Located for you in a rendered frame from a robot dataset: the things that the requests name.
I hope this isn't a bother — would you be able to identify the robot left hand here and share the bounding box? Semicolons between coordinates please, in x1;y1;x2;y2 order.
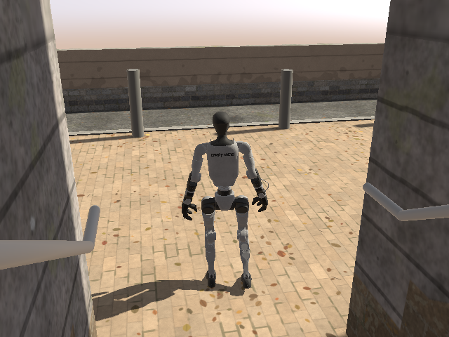
182;203;197;220

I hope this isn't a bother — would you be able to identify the robot left forearm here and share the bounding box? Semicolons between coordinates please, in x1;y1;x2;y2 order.
183;172;197;205

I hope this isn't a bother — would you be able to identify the robot right forearm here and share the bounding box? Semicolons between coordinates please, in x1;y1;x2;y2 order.
251;169;266;198

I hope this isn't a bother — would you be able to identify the robot right hand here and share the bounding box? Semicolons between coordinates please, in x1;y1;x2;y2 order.
252;196;268;212

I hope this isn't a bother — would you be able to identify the right robot upper arm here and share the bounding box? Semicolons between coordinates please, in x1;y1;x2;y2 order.
237;141;257;179

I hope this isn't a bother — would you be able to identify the robot left thigh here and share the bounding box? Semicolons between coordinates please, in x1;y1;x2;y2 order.
201;196;216;244

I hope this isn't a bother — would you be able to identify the right robot shin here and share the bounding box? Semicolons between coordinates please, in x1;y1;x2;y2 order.
239;230;250;279

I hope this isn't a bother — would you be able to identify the left robot upper arm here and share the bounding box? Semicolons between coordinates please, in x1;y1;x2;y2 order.
190;143;208;183

